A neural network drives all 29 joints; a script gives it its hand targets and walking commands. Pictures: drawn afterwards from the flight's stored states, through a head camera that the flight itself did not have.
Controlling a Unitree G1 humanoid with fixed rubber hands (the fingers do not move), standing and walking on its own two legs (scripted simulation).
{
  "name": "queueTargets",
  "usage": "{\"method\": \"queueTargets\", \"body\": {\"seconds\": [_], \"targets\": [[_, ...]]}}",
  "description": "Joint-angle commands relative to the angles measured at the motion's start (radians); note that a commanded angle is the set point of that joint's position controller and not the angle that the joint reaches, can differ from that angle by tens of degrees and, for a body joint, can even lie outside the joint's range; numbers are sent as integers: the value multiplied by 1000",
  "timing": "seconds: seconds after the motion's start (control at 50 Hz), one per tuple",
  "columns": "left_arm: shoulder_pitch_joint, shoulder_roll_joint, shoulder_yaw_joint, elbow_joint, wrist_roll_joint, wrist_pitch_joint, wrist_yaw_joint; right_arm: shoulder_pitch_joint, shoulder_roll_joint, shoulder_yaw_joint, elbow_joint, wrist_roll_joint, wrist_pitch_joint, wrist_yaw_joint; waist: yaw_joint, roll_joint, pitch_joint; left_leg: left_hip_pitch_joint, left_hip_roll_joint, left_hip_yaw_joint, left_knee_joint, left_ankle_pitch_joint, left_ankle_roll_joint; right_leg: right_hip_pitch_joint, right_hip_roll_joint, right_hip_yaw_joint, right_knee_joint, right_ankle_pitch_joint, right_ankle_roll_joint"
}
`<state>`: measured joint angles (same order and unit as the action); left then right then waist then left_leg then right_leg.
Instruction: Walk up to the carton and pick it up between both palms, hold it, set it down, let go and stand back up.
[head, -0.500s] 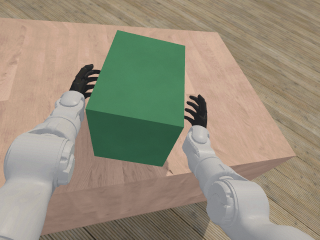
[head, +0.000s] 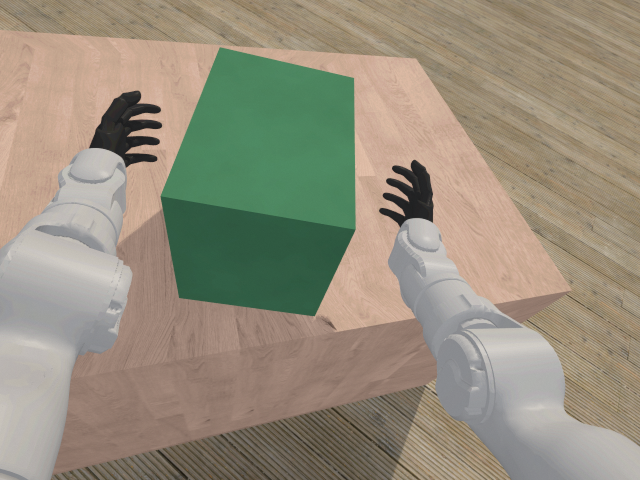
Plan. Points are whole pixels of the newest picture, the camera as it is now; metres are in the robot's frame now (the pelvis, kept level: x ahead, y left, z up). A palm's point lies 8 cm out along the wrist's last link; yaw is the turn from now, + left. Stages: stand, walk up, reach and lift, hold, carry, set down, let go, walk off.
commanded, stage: set down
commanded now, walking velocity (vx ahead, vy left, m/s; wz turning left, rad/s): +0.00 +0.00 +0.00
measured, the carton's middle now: (268, 185) +0.54 -0.02 +0.03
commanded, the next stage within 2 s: none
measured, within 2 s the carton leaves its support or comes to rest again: neither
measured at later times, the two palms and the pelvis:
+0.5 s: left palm (75, 54) +0.52 +0.18 +0.22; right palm (456, 141) +0.43 -0.19 +0.21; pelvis +0.02 -0.01 +0.03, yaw +1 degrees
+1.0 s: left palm (80, 137) +0.48 +0.19 +0.16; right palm (429, 214) +0.39 -0.18 +0.14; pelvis +0.01 -0.01 +0.04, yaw +0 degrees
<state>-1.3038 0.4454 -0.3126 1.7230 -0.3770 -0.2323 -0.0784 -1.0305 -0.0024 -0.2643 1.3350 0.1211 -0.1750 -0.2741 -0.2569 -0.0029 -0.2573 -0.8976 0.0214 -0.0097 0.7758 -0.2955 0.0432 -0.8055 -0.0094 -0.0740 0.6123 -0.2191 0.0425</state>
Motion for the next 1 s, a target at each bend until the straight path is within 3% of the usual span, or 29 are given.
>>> {"method": "queueTargets", "body": {"seconds": [0.0,0.12,0.14,0.16,0.18,0.24,0.28,0.46,0.58,0.76,0.88,0.98], "targets": [[-428,44,-9,-109,20,-2,-19,-417,-190,39,-115,39,-11,1,-15,297,-525,637,7,-37,-33,443,-136,122,42,-51,-35,230,-76],[-428,111,30,-148,28,20,-25,-395,-167,107,-161,98,44,5,-5,214,-444,578,-20,-21,-97,368,-86,255,23,-27,-58,279,-52],[-544,179,81,-383,-16,7,-19,-483,-188,125,-430,136,58,-4,71,229,-685,623,-39,29,-98,462,-107,397,27,3,-72,350,-49],[-531,210,72,-342,-12,35,-9,-481,-198,131,-393,149,91,-5,35,227,-652,657,-33,14,-97,474,-105,426,33,-4,-62,398,-47],[-529,198,83,-338,-6,68,-13,-484,-196,125,-372,133,119,-12,41,208,-589,666,-29,11,-105,480,-101,437,35,-6,-76,402,-50],[-482,176,86,-263,5,132,-26,-476,-190,133,-354,132,190,-20,22,160,-459,601,-34,16,-182,357,-70,491,14,18,-123,366,-56],[-459,160,78,-243,0,149,-33,-472,-178,144,-374,132,211,-28,11,145,-438,606,-32,11,-217,350,-61,527,8,19,-141,404,-51],[-465,169,59,-246,-8,214,-59,-482,-184,160,-361,150,281,-51,-18,163,-321,756,-6,-2,-297,393,-71,519,18,-8,-242,393,-72],[-434,184,96,-284,26,233,-67,-437,-163,183,-383,166,298,-61,5,182,-317,793,-7,8,-310,432,-73,562,20,-4,-262,412,-78],[-271,204,226,-434,116,220,-81,-247,-98,247,-528,182,240,-90,75,137,-297,782,-25,37,-313,436,-56,669,22,4,-254,455,-56],[-235,217,268,-584,113,214,-74,-196,-79,210,-688,109,203,-104,85,135,-368,767,-30,54,-293,412,-62,690,21,17,-231,469,-49],[-167,215,271,-636,106,231,-79,-131,-69,213,-731,101,204,-114,93,137,-344,766,-25,56,-295,384,-64,682,22,16,-231,419,-51]]}}
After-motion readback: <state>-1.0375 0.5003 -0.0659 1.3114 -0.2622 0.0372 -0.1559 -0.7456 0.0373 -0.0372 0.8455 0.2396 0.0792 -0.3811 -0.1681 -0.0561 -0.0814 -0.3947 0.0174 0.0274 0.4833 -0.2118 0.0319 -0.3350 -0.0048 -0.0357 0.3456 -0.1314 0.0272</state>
